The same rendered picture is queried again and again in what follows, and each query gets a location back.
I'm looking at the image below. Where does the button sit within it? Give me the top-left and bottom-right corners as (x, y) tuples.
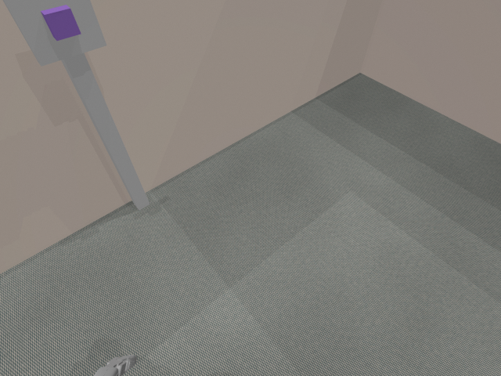
(41, 5), (81, 41)

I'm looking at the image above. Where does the panel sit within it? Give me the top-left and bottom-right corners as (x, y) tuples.
(3, 0), (150, 210)

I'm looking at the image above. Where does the left robot hand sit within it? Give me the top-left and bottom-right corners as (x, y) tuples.
(94, 355), (137, 376)

